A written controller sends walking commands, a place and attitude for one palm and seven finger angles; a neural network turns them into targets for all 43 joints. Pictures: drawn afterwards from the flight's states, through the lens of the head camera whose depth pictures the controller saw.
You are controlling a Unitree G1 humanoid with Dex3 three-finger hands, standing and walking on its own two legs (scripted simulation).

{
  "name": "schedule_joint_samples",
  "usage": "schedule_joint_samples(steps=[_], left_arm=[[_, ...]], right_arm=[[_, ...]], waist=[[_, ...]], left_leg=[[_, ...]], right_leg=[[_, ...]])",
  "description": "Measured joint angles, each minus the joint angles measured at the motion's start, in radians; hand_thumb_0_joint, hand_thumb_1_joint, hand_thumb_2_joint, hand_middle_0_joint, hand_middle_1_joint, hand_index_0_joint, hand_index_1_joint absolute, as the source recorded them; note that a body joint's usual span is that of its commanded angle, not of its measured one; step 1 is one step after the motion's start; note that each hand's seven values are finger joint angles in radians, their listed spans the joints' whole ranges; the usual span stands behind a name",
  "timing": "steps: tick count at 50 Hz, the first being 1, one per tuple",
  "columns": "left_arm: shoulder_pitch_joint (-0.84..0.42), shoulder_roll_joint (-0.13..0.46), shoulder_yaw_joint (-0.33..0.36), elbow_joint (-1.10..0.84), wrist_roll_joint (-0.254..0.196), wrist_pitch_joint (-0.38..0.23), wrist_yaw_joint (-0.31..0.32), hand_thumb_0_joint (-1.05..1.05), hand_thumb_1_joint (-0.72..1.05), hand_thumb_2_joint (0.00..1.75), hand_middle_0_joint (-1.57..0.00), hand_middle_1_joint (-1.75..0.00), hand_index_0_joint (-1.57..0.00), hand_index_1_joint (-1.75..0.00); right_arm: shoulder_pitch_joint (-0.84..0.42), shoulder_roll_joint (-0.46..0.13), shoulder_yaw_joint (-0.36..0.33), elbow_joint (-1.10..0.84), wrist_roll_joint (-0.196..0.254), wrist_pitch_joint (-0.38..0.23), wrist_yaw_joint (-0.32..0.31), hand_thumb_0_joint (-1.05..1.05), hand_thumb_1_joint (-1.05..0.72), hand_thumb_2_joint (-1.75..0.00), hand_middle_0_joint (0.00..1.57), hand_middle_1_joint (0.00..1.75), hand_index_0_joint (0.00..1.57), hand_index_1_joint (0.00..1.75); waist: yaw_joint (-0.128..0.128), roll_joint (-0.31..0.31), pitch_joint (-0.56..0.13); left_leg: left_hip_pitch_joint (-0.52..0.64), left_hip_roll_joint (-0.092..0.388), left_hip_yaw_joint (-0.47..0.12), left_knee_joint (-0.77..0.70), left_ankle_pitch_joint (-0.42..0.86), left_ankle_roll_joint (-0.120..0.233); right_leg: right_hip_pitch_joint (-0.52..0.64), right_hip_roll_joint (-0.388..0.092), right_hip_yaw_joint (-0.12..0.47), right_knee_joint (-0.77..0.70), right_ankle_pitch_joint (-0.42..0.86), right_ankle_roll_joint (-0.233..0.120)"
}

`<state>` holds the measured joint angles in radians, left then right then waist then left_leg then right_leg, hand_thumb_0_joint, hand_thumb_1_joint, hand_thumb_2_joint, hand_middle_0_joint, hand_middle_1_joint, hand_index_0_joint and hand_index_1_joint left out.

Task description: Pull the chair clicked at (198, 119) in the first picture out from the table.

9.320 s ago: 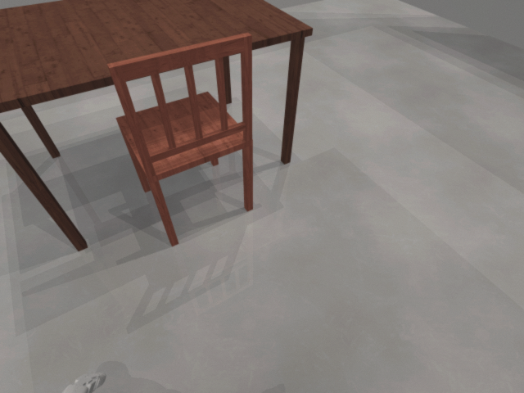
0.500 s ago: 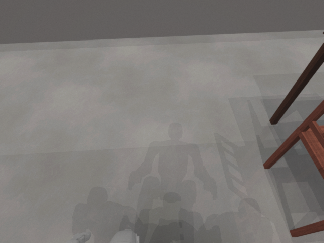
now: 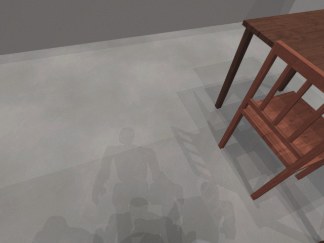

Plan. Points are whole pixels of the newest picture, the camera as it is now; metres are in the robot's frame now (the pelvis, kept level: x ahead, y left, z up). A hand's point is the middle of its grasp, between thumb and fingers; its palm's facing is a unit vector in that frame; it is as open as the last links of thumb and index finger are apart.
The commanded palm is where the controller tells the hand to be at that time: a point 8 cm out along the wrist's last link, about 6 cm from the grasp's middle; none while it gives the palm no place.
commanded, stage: turn to face it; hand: left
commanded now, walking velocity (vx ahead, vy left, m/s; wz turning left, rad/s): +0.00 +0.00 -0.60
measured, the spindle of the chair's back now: (290, 105) +0.68 -0.52 -0.11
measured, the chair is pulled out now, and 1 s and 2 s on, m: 0.00 0.00 0.00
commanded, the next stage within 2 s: take the last steps up to it in 1.90 s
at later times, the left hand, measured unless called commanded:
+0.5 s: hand out of the picture +0.13 +0.12 -0.16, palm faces -0.25 -0.94 -0.24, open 7.4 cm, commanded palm none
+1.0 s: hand (111, 228) +0.18 +0.15 -0.17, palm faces -0.53 -0.82 -0.21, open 7.4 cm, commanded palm none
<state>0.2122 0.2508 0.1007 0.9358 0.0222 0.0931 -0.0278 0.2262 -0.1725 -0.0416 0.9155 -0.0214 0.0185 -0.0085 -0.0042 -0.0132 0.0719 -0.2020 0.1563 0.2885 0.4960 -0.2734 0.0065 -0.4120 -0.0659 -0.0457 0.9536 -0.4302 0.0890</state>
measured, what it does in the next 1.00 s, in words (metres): steps on the spot, turning right: right foot, then left foot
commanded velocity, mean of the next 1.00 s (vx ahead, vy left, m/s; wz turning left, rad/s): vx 0.00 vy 0.00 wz -0.60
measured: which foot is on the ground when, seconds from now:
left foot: down 0.00-0.12, up 0.14-0.62, down 0.64-1.00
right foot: up 0.00-0.10, down 0.12-0.66, up 0.68-1.00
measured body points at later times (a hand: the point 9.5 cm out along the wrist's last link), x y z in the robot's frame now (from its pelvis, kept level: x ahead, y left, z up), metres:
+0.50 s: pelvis +0.00 -0.05 +0.00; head +0.03 -0.06 +0.45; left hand +0.14 +0.17 -0.14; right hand +0.01 -0.32 -0.14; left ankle +0.04 +0.10 -0.69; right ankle -0.02 -0.14 -0.74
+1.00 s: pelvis +0.00 +0.01 +0.00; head +0.05 +0.02 +0.45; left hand +0.21 +0.19 -0.16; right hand -0.10 -0.22 -0.13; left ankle +0.04 +0.08 -0.74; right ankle -0.12 -0.11 -0.65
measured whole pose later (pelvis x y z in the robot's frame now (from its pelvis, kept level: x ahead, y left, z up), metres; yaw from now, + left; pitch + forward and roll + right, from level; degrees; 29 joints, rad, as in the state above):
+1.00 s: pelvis +0.00 +0.01 +0.00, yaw -36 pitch +0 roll -3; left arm 0.21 0.28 0.11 0.94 0.02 0.09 -0.02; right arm 0.25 -0.16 -0.03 0.92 -0.02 0.01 -0.02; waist 0.00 -0.04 0.06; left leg -0.18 0.12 0.27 0.46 -0.28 0.04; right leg -0.46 -0.05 0.00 1.08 -0.38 0.10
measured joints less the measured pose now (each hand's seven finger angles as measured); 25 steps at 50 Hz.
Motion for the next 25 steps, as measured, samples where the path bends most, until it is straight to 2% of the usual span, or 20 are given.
schedule_joint_samples(steps=[4, 6, 7, 9, 11, 13, 18, 25], left_arm=[[-0.032, -0.018, -0.010, -0.017, -0.002, -0.016, 0.001, 0.01, 0.91, 0.90, -0.20, -0.30, -0.20, -0.30], [-0.041, -0.021, -0.017, -0.032, -0.002, -0.034, 0.002, 0.01, 0.91, 0.90, -0.20, -0.30, -0.20, -0.30], [-0.048, -0.024, -0.021, -0.035, 0.001, -0.050, 0.006, 0.01, 0.91, 0.90, -0.20, -0.30, -0.20, -0.30], [-0.063, -0.039, -0.033, -0.038, -0.002, -0.067, 0.017, 0.01, 0.91, 0.90, -0.20, -0.30, -0.20, -0.30], [-0.062, -0.049, -0.037, -0.042, -0.006, -0.074, 0.027, 0.01, 0.91, 0.90, -0.20, -0.30, -0.20, -0.30], [-0.056, -0.051, -0.040, -0.042, -0.009, -0.075, 0.032, 0.01, 0.91, 0.90, -0.20, -0.30, -0.20, -0.30], [-0.043, -0.051, -0.048, -0.030, -0.010, -0.073, 0.030, 0.01, 0.91, 0.90, -0.21, -0.30, -0.21, -0.30], [-0.020, -0.051, -0.049, -0.020, -0.005, -0.069, 0.026, 0.01, 0.90, 0.90, -0.21, -0.30, -0.21, -0.30]], right_arm=[[0.015, -0.025, -0.017, 0.024, -0.003, 0.007, 0.007, 0.00, -0.90, -0.90, 0.20, 0.30, 0.20, 0.30], [0.033, -0.041, -0.026, 0.029, 0.000, 0.011, 0.010, 0.00, -0.90, -0.90, 0.20, 0.30, 0.20, 0.30], [0.040, -0.052, -0.029, 0.033, 0.003, 0.016, 0.011, 0.00, -0.90, -0.90, 0.20, 0.30, 0.20, 0.30], [0.036, -0.076, -0.034, 0.041, 0.006, 0.043, 0.005, 0.00, -0.91, -0.90, 0.20, 0.30, 0.20, 0.30], [0.026, -0.086, -0.035, 0.046, 0.006, 0.060, -0.001, 0.00, -0.91, -0.90, 0.20, 0.30, 0.20, 0.30], [0.010, -0.088, -0.035, 0.044, 0.004, 0.063, 0.000, 0.00, -0.91, -0.90, 0.20, 0.30, 0.20, 0.30], [-0.028, -0.083, -0.031, 0.020, 0.002, 0.052, 0.002, 0.00, -0.91, -0.90, 0.20, 0.30, 0.20, 0.30], [-0.084, -0.074, -0.021, 0.002, 0.006, 0.048, -0.003, 0.00, -0.91, -0.90, 0.20, 0.30, 0.20, 0.30]], waist=[[-0.019, 0.026, 0.010], [-0.024, 0.036, 0.006], [-0.023, 0.046, 0.004], [-0.027, 0.072, 0.011], [-0.026, 0.073, 0.010], [-0.023, 0.064, 0.010], [-0.023, 0.046, 0.003], [0.006, 0.031, -0.002]], left_leg=[[-0.016, 0.040, 0.048, 0.058, -0.027, -0.027], [-0.038, 0.063, 0.066, 0.122, -0.057, -0.049], [-0.064, 0.074, 0.051, 0.184, -0.100, -0.061], [-0.146, 0.051, -0.067, 0.368, -0.230, -0.076], [-0.214, 0.012, -0.145, 0.517, -0.244, -0.083], [-0.260, -0.009, -0.187, 0.595, -0.190, -0.094], [-0.303, -0.028, -0.241, 0.584, -0.094, -0.116], [-0.256, -0.066, -0.268, 0.442, -0.119, -0.116]], right_leg=[[0.064, 0.009, -0.036, -0.172, 0.001, -0.022], [0.124, 0.019, -0.052, -0.324, 0.106, -0.042], [0.131, 0.030, -0.052, -0.351, 0.111, -0.086], [0.113, 0.050, -0.045, -0.319, 0.093, -0.124], [0.120, 0.059, -0.027, -0.341, 0.102, -0.132], [0.136, 0.070, -0.002, -0.389, 0.134, -0.132], [0.159, 0.100, 0.048, -0.471, 0.191, -0.144], [0.149, 0.142, 0.114, -0.487, 0.216, -0.140]])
